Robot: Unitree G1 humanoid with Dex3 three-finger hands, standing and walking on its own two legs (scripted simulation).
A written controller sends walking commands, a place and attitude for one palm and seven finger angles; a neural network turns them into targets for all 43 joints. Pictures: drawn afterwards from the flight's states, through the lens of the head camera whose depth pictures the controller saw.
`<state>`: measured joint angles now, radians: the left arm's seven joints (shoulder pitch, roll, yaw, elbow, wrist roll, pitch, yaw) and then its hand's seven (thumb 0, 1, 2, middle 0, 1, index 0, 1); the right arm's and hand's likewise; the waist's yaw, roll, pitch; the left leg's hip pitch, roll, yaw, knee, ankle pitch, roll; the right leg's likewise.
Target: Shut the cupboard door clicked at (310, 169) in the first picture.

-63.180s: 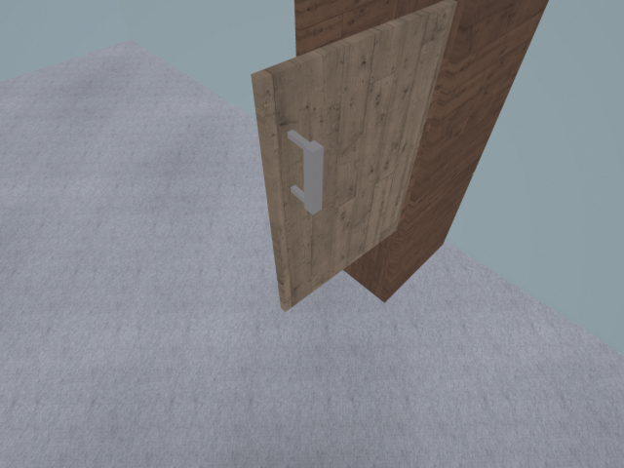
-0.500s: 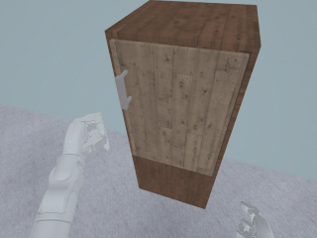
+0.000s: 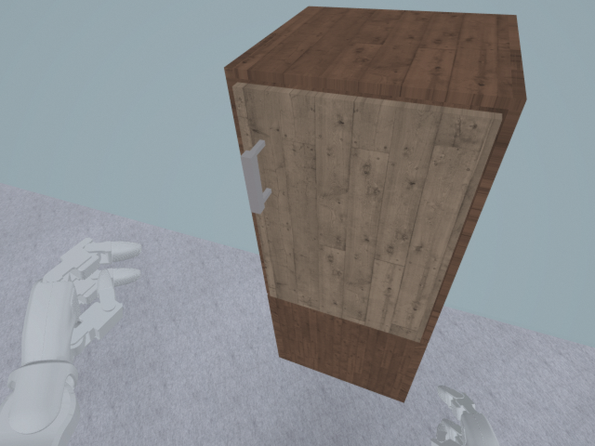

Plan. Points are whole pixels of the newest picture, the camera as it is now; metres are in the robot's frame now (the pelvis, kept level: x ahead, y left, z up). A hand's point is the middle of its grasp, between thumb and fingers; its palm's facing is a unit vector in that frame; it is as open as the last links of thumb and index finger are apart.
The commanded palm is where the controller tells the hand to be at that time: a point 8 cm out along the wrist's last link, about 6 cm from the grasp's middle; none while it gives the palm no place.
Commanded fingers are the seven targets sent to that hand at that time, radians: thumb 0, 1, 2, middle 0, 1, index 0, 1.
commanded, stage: draw the hand back to the body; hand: left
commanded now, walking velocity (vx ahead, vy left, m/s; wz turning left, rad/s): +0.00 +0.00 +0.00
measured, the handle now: (258, 177) +0.54 +0.14 +0.09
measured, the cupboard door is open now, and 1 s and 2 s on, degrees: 0 0 0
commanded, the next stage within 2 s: step back with the hand held close in 0.54 s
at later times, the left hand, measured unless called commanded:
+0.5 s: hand (73, 326) +0.19 +0.26 +0.15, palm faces +0.46 -0.80 -0.38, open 7.3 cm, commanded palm +0.14 +0.30 +0.17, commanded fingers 0.00 0.90 0.90 -0.20 -0.30 -0.20 -0.30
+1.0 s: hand (72, 326) +0.19 +0.26 +0.15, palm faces +0.36 -0.79 -0.49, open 7.4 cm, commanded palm +0.13 +0.31 +0.17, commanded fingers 0.00 0.90 0.90 -0.20 -0.30 -0.20 -0.30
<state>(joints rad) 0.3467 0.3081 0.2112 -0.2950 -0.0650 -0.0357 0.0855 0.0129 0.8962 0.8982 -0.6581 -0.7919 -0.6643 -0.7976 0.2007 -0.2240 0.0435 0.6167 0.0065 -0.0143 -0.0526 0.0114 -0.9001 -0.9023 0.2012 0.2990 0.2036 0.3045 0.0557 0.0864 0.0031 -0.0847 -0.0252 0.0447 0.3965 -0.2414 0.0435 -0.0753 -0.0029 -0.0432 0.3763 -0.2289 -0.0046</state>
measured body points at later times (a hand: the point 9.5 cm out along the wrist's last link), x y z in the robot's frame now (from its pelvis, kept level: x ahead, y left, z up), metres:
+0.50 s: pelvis +0.00 +0.00 +0.00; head -0.03 -0.03 +0.45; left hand +0.16 +0.30 +0.17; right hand +0.19 -0.22 -0.08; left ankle -0.01 +0.09 -0.74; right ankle -0.01 -0.12 -0.74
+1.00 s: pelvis -0.02 +0.01 -0.01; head -0.02 -0.01 +0.44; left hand +0.16 +0.30 +0.18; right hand +0.15 -0.25 -0.09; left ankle -0.01 +0.09 -0.74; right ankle -0.01 -0.12 -0.74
